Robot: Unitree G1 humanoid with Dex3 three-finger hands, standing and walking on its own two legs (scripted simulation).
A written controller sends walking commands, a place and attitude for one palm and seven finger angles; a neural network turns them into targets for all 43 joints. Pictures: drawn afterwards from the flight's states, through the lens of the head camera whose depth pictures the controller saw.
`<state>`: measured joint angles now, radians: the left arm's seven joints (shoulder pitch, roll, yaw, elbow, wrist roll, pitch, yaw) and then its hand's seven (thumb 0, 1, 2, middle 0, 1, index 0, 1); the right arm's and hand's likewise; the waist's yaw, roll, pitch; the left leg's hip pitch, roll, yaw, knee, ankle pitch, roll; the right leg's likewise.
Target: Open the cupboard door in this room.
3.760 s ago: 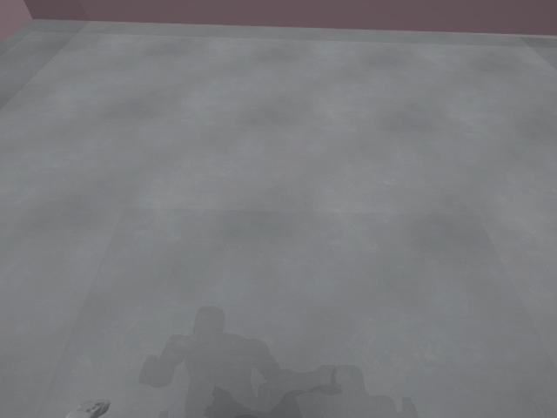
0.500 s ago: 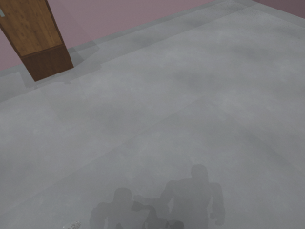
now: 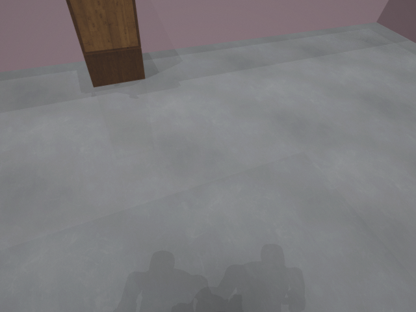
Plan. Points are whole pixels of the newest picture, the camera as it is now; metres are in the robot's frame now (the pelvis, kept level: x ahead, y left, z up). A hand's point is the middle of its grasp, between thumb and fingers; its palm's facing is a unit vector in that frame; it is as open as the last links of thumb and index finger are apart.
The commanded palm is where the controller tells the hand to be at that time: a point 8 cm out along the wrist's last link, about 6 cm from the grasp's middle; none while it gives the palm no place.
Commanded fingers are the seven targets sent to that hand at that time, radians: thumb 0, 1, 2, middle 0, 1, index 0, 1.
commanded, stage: stand and wait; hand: left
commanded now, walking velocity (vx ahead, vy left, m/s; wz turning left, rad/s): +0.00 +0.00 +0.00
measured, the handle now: out of the picture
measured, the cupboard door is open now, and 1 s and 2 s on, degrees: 0 0 0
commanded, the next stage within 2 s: turn or walk to find it in 0.16 s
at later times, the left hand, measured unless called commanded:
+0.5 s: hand out of the picture +0.01 +0.20 -0.18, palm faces +0.12 -0.97 -0.20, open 7.4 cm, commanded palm none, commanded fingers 0.00 0.90 0.90 -0.20 -0.30 -0.20 -0.30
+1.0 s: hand out of the picture -0.06 +0.18 -0.15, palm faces +0.40 -0.89 -0.23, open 7.4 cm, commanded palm none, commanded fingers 0.00 0.90 0.90 -0.20 -0.30 -0.20 -0.30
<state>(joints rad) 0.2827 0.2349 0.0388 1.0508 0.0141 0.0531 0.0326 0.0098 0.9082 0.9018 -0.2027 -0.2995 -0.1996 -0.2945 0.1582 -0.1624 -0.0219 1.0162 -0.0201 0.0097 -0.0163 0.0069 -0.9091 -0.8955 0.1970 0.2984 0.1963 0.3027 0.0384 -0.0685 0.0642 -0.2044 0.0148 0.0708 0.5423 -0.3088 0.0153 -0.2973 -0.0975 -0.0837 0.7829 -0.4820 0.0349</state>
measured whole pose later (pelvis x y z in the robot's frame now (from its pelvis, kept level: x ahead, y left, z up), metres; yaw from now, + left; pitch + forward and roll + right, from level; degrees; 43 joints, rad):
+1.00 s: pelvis -0.02 -0.01 +0.01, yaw +22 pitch -1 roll +1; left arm 0.30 0.18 0.03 0.98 0.03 -0.05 0.01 0.01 0.91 0.90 -0.20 -0.30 -0.20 -0.30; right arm 0.20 -0.26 -0.08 0.99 -0.04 0.06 0.04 0.01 -0.91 -0.90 0.20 0.30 0.19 0.30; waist 0.01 0.00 0.02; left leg -0.45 0.08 0.03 0.98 -0.33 -0.04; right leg -0.09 -0.11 -0.23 0.40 -0.28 0.01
